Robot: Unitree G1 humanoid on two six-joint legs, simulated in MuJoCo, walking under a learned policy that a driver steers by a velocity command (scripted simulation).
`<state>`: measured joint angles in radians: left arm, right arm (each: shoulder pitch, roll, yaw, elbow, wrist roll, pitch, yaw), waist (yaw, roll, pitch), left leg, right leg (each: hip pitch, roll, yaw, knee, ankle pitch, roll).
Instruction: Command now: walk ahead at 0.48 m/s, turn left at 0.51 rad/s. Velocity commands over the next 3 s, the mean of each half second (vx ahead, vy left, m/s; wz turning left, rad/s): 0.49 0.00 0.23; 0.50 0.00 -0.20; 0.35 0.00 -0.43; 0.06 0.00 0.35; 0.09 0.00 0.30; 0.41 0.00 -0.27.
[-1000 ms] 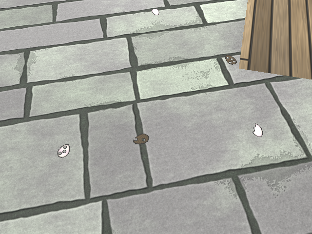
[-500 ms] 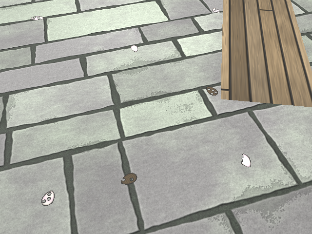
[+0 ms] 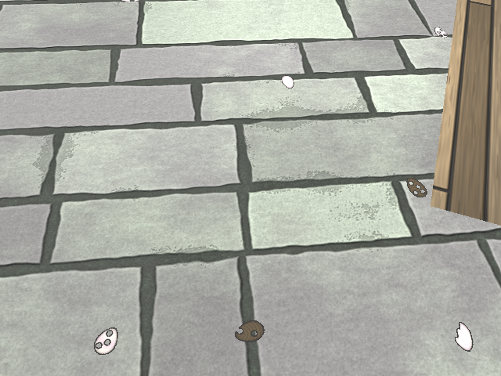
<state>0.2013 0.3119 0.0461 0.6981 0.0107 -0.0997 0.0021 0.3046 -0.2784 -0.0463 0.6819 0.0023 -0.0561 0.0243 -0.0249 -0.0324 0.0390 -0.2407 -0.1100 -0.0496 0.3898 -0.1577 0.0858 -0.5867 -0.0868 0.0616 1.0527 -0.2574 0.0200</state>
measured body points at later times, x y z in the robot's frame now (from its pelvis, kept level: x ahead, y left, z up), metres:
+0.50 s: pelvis +0.28 -0.05 +0.00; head +0.30 -0.06 +0.45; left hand +0.34 +0.23 -0.10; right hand +0.43 -0.31 -0.11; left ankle +0.27 +0.09 -0.67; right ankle +0.31 -0.14 -0.74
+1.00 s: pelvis +0.54 +0.04 +0.00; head +0.57 +0.05 +0.45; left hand +0.64 +0.32 -0.12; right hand +0.65 -0.24 -0.10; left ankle +0.56 +0.14 -0.74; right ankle +0.54 -0.12 -0.66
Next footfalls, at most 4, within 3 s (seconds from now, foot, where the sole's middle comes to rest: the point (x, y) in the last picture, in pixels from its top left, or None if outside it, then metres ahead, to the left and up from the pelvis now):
0.30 right None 0.35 -0.14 -0.78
0.80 left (196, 329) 0.60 0.14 -0.78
1.32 right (290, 250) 0.85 -0.14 -0.78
1.84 left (215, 246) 0.87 0.09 -0.78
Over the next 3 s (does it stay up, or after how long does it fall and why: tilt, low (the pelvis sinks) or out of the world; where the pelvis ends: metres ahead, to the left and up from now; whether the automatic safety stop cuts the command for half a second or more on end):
stays up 1.03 0.03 0.00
